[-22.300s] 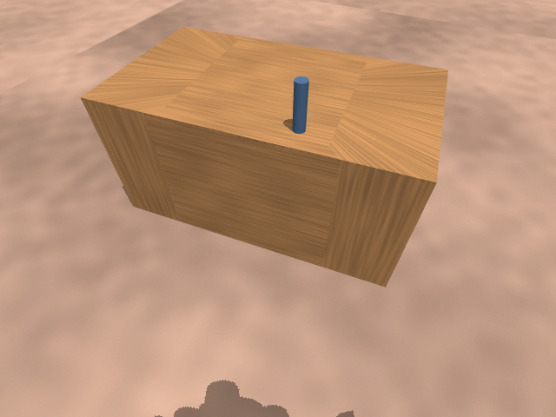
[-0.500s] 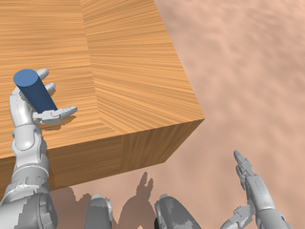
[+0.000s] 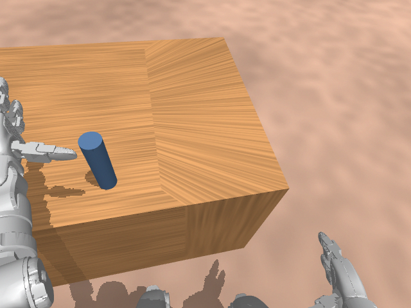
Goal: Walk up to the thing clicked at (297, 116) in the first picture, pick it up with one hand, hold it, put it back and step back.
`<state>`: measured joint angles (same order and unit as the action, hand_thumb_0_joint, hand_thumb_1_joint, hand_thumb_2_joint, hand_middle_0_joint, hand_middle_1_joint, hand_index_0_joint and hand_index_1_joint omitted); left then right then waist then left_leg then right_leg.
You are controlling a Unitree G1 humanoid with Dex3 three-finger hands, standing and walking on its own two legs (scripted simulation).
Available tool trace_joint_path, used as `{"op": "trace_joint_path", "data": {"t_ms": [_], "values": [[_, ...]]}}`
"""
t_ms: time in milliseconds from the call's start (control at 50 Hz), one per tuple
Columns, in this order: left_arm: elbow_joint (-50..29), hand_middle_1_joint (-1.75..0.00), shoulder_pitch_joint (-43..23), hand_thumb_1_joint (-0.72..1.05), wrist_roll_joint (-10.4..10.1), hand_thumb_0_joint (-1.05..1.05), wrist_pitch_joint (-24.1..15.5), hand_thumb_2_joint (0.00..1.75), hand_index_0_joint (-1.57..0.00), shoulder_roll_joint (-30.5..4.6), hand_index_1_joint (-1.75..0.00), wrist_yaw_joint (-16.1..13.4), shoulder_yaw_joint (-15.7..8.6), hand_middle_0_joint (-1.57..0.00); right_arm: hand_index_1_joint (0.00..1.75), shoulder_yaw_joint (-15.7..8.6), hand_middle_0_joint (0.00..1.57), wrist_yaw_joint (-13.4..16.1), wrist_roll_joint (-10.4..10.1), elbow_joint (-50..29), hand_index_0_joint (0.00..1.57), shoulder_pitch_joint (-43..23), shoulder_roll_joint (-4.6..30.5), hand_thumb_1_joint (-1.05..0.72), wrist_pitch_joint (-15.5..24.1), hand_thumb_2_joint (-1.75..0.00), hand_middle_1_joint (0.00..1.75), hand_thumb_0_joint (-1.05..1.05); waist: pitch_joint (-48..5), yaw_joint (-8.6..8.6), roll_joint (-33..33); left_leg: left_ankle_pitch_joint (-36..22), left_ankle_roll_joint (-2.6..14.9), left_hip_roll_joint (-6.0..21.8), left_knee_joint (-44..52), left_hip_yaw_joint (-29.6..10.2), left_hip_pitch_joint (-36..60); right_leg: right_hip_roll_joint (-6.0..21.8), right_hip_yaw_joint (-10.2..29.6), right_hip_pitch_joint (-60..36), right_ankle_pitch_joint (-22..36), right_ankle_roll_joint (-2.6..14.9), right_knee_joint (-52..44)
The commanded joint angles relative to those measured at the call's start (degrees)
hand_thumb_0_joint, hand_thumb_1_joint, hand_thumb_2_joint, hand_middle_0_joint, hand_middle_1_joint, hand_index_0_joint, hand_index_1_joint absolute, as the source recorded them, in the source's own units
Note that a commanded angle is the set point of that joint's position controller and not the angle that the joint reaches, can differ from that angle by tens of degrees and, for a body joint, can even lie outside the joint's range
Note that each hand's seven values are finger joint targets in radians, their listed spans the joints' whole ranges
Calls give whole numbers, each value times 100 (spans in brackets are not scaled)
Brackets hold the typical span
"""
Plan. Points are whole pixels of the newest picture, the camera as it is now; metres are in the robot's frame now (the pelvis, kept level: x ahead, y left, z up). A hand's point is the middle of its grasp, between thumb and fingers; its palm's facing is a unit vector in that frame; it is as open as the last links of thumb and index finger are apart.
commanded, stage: rise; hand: left
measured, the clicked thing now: (100, 163) +0.43 +0.21 -0.02
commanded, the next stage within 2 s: sink last in 0.02 s
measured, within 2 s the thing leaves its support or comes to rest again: neither
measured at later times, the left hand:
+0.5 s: hand out of the picture +0.32 +0.33 +0.06, palm faces +0.39 -0.84 -0.39, open 17.2 cm
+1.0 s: hand out of the picture +0.15 +0.21 +0.06, palm faces +0.28 -0.91 -0.30, open 17.1 cm
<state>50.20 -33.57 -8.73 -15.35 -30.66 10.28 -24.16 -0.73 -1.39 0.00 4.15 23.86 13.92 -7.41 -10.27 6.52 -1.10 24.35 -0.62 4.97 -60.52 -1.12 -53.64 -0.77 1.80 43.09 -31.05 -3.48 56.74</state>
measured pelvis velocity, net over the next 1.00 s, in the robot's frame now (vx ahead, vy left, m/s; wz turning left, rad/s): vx -0.01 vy -0.02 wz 0.05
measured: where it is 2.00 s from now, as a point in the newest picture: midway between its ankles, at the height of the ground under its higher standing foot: outside the picture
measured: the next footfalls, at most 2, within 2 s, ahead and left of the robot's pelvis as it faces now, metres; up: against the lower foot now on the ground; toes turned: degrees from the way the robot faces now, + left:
none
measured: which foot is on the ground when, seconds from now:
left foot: down 0.00-1.00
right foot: down 0.00-1.00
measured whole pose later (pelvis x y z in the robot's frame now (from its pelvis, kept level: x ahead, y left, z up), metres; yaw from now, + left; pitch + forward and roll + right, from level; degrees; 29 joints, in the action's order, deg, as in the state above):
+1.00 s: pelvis -0.01 -0.02 +0.03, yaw +3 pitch +5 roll +0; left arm -9.8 33.0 -4.3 -0.2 -14.7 -3.7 -7.8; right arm -7.2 4.5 -3.6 3.8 27.2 13.7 -4.9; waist -7.5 -1.3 -1.9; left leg 19.3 -1.9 2.6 -49.0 -0.4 -35.1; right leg 1.7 1.5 26.8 -29.1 -2.2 50.4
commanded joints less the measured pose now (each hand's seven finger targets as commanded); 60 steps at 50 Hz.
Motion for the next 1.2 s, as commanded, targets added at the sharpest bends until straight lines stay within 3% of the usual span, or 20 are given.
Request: {"op": "trace_joint_path", "data": {"t_ms": [0, 40, 60, 120, 160, 220, 280, 340, 420, 480, 580, 640, 700, 720, 780, 860, 920, 1020, 1080, 1180], "values": [[-977, -7, -1178, -61, 551, 0, 258, 5, -7, -1721, -7, -373, -170, -7, 5, -796, 5, 133, -174, -876, 5, -142, 1119, 55, 156, -6, 5, 0, -1572, -238, -317, -1570, 84, -226, 1299, 127, 2554, -211, -390, -423, 1900, 307, -1047], [-1580, -10, -1985, -61, 582, 0, 297, 7, -7, -2011, -10, -506, -208, -6, 5, -905, 5, 162, -240, -1084, 5, -397, 1182, 55, 102, -6, 5, 0, -1909, -214, -512, -1660, 43, -201, 1398, 88, 2998, -200, -409, -526, 1904, 313, -1086], [-1401, -9, -1773, -61, 656, 0, 356, 6, -6, -2278, -9, -622, -352, -6, 5, -1083, 5, 212, -270, -1019, 5, -369, 1284, 55, 59, -6, 5, 0, -1773, -220, -435, -1711, 49, -215, 1439, 111, 3017, -181, -400, -656, 1983, 290, -1126], [-1181, -6, -1648, -50, 823, 0, 444, 7, -6, -2668, -7, -940, -531, -7, 5, -957, 5, 245, -296, -702, 5, -216, 1147, 47, -12, -8, 5, 0, -1572, -258, -262, -1777, 122, -266, 1489, 173, 2974, -128, -320, -815, 2090, 272, -1291], [-1095, -5, -1528, -47, 900, 0, 480, 7, -5, -2617, -5, -1064, -484, -6, 5, -937, 5, 251, -285, -782, 5, -114, 1119, 46, -21, -8, 5, 0, -1797, -243, -388, -2042, 141, -293, 1460, 229, 3249, -84, -268, -946, 2384, 248, -1344], [-893, -4, -1316, -47, 947, 0, 527, 6, -5, -2216, -5, -1175, -183, -6, 5, -507, 5, 202, -311, -804, 5, -160, 726, 47, 30, -8, 5, 0, -1562, -278, -639, -2169, 116, -328, 1541, 293, 3355, -33, -239, -1009, 2491, 246, -1457], [-796, -4, -945, -46, 993, 0, 591, 6, -5, -2013, -4, -1231, -17, -6, 5, -477, 5, 190, -265, -734, 5, -212, 786, 47, 124, -8, 5, 0, -1456, -361, -867, -2152, 71, -305, 1656, 294, 3496, -33, -289, -963, 2318, 283, -1581], [-1212, -4, -241, -48, 948, 0, 718, 6, -5, -1822, -5, -1282, 66, -6, 5, -914, 5, 239, -282, -830, 5, -122, 1250, 47, 218, -8, 5, 0, -1464, -387, -870, -2163, 36, -310, 1733, 321, 3646, -27, -304, -1059, 2364, 287, -1657], [-2453, -5, 1319, -47, 801, 0, 823, 6, -5, -1343, -5, -1356, 120, -6, 5, -913, 5, 282, -382, -885, 5, -41, 1099, 47, 342, -7, 5, 0, -1087, -628, -636, -1974, -8, -312, 1937, 322, 3535, -46, -435, -1258, 2128, 329, -1739], [-3728, -6, 2719, -50, 637, 0, 920, 5, -7, -775, -6, -1387, 269, -7, 5, -940, 5, 314, -467, -1031, 5, 86, 1041, 47, 383, -7, 5, 0, -817, -621, -309, -2098, 9, -308, 2007, 321, 3464, -59, -486, -1389, 2287, 327, -1708], [-5360, -6, 4178, -50, 526, 0, 1051, 4, -6, -533, -5, -1512, 138, -6, 5, -966, 5, 368, -507, -1106, 5, 74, 919, 50, 376, -6, 5, 0, -391, -670, -199, -1729, 3, -344, 2072, 409, 3204, -16, -421, -1491, 2088, 287, -1759], [-5999, -6, 4654, -48, 472, 0, 1084, 4, -6, -85, -5, -1541, 410, -6, 5, -1096, 5, 448, -477, -945, 5, 193, 906, 48, 343, -7, 5, 0, -238, -586, -321, -1604, 9, -365, 2026, 451, 3149, 17, -362, -1321, 2027, 271, -1748], [-6554, -6, 5176, -51, 460, 0, 1087, 3, -7, 187, -5, -1570, 559, -6, 5, -922, 6, 494, -446, -981, 5, 176, 709, 48, 417, -6, 5, 0, -287, -704, -567, -1590, -1, -367, 1967, 460, 3161, 35, -357, -1330, 1941, 293, -1653], [-6640, -6, 5414, -49, 461, 0, 1094, 4, -6, 482, -5, -1543, 856, -6, 5, -1001, 6, 522, -430, -976, 5, 199, 729, 47, 438, -7, 5, 0, -227, -605, -541, -1594, 5, -352, 1952, 470, 3201, 21, -362, -1227, 1938, 287, -1612], [-7058, -6, 5911, -48, 447, 0, 1128, 3, -6, 730, -5, -1535, 1135, -6, 5, -976, 6, 581, -403, -1201, 5, 144, 770, 48, 539, -6, 5, 0, -135, -597, -304, -1318, 30, -355, 1913, 425, 3079, 14, -421, -1130, 1663, 293, -1612], [-7397, -5, 6086, -45, 464, 0, 1171, 3, -6, 610, -5, -1551, 1005, -5, 5, -1307, 6, 664, -377, -1229, 5, 145, 997, 49, 581, -6, 5, 0, -80, -566, -6, -1117, 54, -352, 1885, 411, 3015, 4, -417, -961, 1461, 271, -1623], [-7517, -5, 5925, -42, 470, 0, 1129, 4, -5, 487, -4, -1558, 838, -4, 5, -1066, 6, 687, -362, -1082, 5, 279, 690, 48, 593, -6, 5, 0, 271, -617, 130, -650, 71, -383, 1872, 445, 2839, 50, -356, -795, 1000, 237, -1766], [-7098, -6, 6219, -43, 437, 0, 1060, 3, -5, 436, -4, -1482, 551, -4, 5, -1164, 6, 703, -325, -1183, 5, 49, 768, 50, 645, -5, 5, 0, 605, -790, 347, -154, 72, -437, 1838, 473, 2515, 136, -201, -680, 295, 224, -1965], [-6907, -5, 6303, -42, 425, 0, 972, 3, -5, 354, -4, -1458, 343, -4, 5, -977, 6, 646, -302, -931, 5, 156, 553, 51, 670, -5, 5, 0, 765, -922, 104, -131, 48, -461, 1791, 499, 2379, 179, -74, -630, 141, 239, -1996], [-6099, -6, 6166, -49, 406, 0, 835, 3, -6, 205, -5, -1442, 7, -5, 5, -1043, 6, 588, -300, -1005, 5, 28, 671, 49, 708, -6, 5, 0, 769, -942, 362, -214, 58, -424, 1835, 445, 2356, 140, -179, -696, 292, 231, -1868]]}}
